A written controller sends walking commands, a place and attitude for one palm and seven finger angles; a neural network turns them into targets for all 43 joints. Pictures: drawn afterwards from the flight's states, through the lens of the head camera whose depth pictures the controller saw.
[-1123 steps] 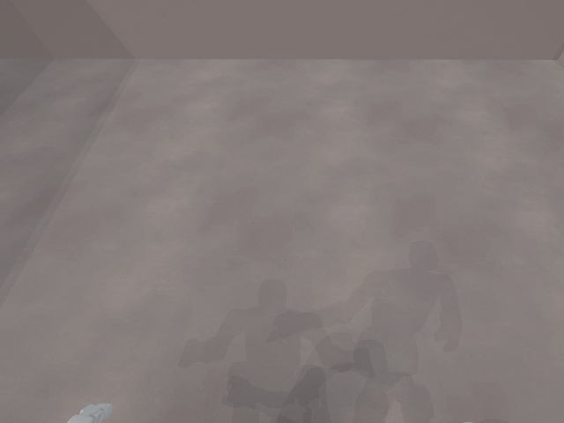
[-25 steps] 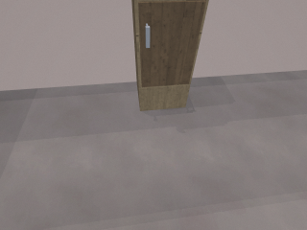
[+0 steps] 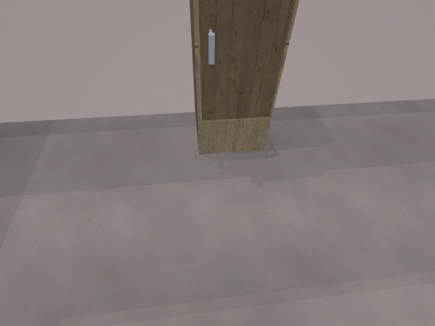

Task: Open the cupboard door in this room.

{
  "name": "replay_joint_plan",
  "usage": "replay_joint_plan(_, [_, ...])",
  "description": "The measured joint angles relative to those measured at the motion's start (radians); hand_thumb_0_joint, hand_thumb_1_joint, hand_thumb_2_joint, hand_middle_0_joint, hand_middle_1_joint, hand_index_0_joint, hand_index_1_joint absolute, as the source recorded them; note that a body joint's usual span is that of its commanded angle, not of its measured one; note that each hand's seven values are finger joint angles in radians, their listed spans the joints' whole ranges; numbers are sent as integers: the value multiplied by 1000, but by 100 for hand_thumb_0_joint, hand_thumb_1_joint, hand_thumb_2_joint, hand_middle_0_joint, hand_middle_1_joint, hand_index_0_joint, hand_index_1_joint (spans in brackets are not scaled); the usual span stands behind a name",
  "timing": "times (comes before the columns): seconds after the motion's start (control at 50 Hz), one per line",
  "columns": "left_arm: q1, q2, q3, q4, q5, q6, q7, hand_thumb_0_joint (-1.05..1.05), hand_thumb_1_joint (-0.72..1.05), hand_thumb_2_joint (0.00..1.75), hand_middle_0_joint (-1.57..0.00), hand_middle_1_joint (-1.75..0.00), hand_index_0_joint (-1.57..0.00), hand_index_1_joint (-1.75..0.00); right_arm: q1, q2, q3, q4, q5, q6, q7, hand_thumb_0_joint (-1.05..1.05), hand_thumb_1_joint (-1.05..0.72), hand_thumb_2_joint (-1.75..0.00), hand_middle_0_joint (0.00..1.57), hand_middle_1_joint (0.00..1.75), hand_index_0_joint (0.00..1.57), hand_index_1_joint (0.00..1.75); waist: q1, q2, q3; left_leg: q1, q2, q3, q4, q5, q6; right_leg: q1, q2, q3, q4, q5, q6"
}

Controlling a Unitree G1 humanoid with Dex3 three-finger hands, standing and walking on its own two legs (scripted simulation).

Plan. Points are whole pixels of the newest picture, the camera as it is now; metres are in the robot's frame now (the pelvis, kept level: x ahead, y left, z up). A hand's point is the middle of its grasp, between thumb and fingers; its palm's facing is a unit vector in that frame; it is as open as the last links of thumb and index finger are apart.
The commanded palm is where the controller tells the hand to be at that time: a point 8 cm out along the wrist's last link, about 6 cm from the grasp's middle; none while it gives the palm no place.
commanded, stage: look at it before walking up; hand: left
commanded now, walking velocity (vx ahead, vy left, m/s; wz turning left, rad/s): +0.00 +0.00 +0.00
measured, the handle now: (210, 46) +1.14 +0.10 -0.05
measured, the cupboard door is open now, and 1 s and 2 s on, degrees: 0 0 0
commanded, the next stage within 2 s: walk to a spot facing it in 0.08 s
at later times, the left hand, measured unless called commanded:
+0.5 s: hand out of the picture +0.02 +0.18 -0.19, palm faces -0.09 -0.97 -0.24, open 7.4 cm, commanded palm none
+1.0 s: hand out of the picture +0.09 +0.15 -0.16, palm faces -0.24 -0.95 -0.21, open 7.4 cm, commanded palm none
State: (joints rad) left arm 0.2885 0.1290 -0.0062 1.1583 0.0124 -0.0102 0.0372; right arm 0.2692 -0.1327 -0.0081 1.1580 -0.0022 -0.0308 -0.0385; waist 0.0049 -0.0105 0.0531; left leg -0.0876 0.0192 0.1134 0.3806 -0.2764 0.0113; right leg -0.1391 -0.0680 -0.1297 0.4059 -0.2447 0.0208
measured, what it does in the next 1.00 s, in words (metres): lifts its left foot, turning right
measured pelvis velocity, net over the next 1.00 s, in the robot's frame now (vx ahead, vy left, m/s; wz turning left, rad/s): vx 0.08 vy -0.03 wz -0.37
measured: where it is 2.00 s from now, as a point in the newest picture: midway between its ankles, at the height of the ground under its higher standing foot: (252, 288)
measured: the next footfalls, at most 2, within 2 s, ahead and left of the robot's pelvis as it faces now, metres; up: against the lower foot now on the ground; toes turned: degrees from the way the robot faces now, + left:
left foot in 1.10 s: +0.27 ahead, +0.05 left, +0.00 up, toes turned -20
right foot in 1.60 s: +0.33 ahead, -0.26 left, +0.00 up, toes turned -52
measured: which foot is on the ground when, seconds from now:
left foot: down 0.00-0.58, up 0.60-1.00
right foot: down 0.00-1.00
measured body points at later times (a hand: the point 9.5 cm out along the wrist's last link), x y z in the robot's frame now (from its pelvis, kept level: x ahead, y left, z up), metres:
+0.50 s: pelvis -0.02 -0.01 -0.02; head +0.02 -0.03 +0.43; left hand +0.03 +0.23 -0.17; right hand -0.01 -0.25 -0.18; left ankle -0.04 +0.10 -0.74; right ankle -0.03 -0.12 -0.73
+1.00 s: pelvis +0.08 -0.03 +0.00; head +0.13 -0.06 +0.45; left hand +0.11 +0.20 -0.15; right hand +0.16 -0.32 -0.13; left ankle +0.20 +0.09 -0.70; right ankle -0.03 -0.12 -0.74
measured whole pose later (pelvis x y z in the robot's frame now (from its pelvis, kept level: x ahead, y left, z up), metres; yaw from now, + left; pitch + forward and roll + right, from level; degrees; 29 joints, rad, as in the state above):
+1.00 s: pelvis +0.08 -0.03 +0.00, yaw -21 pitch +2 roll +1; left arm 0.41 0.16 0.04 1.02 0.03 -0.04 -0.01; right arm 0.04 -0.23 -0.06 0.90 -0.02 0.00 0.02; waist 0.08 0.01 0.08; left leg -0.53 0.09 0.03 0.84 -0.27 -0.08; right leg -0.09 0.02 0.08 0.38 -0.32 -0.03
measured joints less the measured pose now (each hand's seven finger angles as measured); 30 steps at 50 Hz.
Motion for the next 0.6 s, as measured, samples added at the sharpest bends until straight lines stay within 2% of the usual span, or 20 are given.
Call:
replay_joint_plan(0.26, [-32,39,12,-21,1,1,-1,1,91,90,-20,-30,-20,-30,-21,-21,-5,-10,-3,3,0,0,-91,-90,20,30,20,30,1,5,-2,2,6,7,5,1,-4,-3,6,7,5,3,-5])
replay_joint_plan(0.38, [-47,49,39,-55,6,37,-15,1,91,90,-20,-30,-20,-30,-55,-23,-26,-51,-7,29,-5,0,-91,-90,20,30,20,30,6,3,20,-50,28,58,100,-44,-6,-85,20,61,108,-24,-11])
replay_joint_plan(0.44, [-55,62,56,-88,12,58,-26,1,91,90,-20,-30,-20,-30,-68,-23,-39,-85,-9,37,-3,0,-91,-90,20,30,20,30,8,-9,36,-80,37,94,155,-71,-5,-156,22,90,218,-56,-15])
replay_joint_plan(0.48, [-60,68,67,-109,15,70,-33,1,91,90,-20,-30,-20,-30,-72,-27,-46,-102,-13,36,0,0,-91,-90,20,30,20,30,9,-8,48,-88,47,117,185,-87,-7,-206,22,86,346,-150,-13])
replay_joint_plan(0.52, [-62,67,76,-128,19,77,-41,1,91,90,-20,-30,-20,-30,-71,-38,-53,-112,-18,36,6,0,-91,-90,20,30,20,30,10,9,51,-88,66,135,206,-102,-16,-225,22,66,410,-210,-10])
replay_joint_plan(0.58, [-44,66,78,-164,22,56,-56,1,91,90,-20,-30,-20,-30,-58,-62,-59,-120,-21,43,17,0,-91,-90,20,30,20,30,14,48,32,-115,113,143,288,-151,-39,-175,30,26,298,-168,-16])
replay_joint_plan(0.6, [-39,69,78,-173,24,38,-55,1,91,90,-20,-30,-20,-30,-59,-68,-60,-122,-18,51,20,0,-91,-90,20,30,20,30,18,56,28,-155,123,118,382,-218,-46,-184,42,22,302,-142,-37])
